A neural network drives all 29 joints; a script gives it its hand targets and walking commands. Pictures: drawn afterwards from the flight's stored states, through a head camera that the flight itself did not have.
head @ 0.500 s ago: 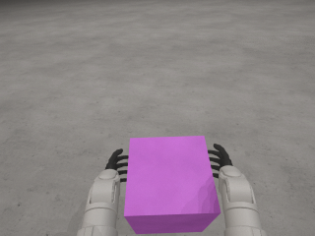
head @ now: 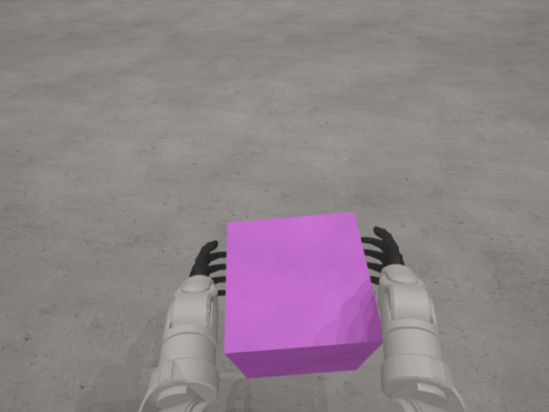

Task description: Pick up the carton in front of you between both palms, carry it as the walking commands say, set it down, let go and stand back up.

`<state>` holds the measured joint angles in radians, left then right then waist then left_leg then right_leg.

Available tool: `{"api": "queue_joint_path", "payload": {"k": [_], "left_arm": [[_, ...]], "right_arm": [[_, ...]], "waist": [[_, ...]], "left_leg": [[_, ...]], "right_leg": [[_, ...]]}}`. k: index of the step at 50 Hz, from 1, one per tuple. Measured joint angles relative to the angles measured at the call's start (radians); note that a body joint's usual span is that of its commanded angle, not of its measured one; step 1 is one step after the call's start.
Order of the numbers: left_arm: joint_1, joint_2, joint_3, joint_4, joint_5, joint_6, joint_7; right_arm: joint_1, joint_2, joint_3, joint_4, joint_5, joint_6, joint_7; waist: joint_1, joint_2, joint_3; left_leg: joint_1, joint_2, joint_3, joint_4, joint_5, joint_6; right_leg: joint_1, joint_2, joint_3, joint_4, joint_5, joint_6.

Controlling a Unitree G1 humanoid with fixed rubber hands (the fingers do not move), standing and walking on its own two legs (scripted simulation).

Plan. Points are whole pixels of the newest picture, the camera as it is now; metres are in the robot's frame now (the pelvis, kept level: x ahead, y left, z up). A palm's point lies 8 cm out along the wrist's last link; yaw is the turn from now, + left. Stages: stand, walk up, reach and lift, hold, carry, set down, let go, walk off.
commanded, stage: set down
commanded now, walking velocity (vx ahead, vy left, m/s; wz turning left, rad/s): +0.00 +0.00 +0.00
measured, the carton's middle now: (296, 301) +0.33 -0.03 -0.08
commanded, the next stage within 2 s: none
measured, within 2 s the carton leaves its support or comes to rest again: neither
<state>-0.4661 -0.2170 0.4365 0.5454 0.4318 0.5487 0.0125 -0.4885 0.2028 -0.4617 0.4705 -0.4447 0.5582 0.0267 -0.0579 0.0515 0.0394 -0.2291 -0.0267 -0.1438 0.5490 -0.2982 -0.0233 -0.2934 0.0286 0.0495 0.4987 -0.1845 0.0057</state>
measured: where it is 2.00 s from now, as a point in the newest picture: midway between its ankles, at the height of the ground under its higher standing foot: outside the picture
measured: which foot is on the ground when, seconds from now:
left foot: down 0.00-1.00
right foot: down 0.00-1.00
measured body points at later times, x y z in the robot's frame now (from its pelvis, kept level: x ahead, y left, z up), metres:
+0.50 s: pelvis -0.04 +0.01 -0.11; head +0.17 -0.01 +0.28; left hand +0.39 +0.10 -0.20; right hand +0.35 -0.20 -0.18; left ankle +0.00 +0.14 -0.73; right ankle +0.05 -0.12 -0.73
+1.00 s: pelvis -0.07 +0.01 -0.25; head +0.20 -0.02 +0.12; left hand +0.43 +0.08 -0.35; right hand +0.35 -0.21 -0.34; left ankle +0.00 +0.14 -0.73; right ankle +0.05 -0.13 -0.73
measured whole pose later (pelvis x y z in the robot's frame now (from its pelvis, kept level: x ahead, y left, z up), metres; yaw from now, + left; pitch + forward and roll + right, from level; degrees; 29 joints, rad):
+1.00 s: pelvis -0.07 +0.01 -0.25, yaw +1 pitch +47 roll +2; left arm -1.00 0.07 0.26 0.87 0.15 0.23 0.11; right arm -0.81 0.15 -0.51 0.52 -0.21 0.23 -0.15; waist -0.12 0.07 -0.20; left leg -1.93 -0.15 -0.09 1.67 -0.55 -0.06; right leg -2.01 0.08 0.12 1.59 -0.40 0.08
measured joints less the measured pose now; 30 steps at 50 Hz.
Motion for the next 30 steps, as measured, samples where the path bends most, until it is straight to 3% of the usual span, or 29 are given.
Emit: {"api": "queue_joint_path", "payload": {"k": [6, 14, 21, 30], "left_arm": [[-0.039, -0.010, 0.015, 0.043, -0.002, -0.168, 0.031], [-0.047, 0.031, -0.091, 0.028, -0.155, -0.363, 0.124], [-0.117, 0.087, -0.144, 0.024, -0.253, -0.377, 0.139], [-0.260, 0.135, -0.086, 0.139, -0.221, -0.318, 0.096]], "right_arm": [[-0.035, -0.015, -0.041, 0.038, -0.016, -0.177, 0.012], [-0.041, -0.038, -0.007, 0.007, 0.113, -0.371, -0.007], [-0.081, -0.036, 0.000, -0.043, 0.185, -0.381, -0.035], [-0.176, -0.026, -0.052, 0.003, 0.162, -0.321, -0.073]], "waist": [[-0.020, -0.006, 0.006], [-0.043, -0.003, -0.034], [-0.044, 0.006, -0.154], [-0.040, 0.016, -0.264]], "left_leg": [[-0.262, -0.027, 0.033, 0.112, -0.018, 0.015], [-0.708, -0.062, 0.051, 0.305, -0.042, 0.018], [-1.022, -0.079, 0.047, 0.500, -0.093, 0.005], [-1.263, -0.085, 0.046, 0.705, -0.158, -0.014]], "right_leg": [[-0.270, -0.011, 0.036, 0.113, -0.013, 0.025], [-0.715, -0.020, 0.061, 0.304, -0.037, 0.044], [-1.029, -0.010, 0.062, 0.498, -0.086, 0.051], [-1.277, 0.014, 0.060, 0.703, -0.141, 0.045]]}}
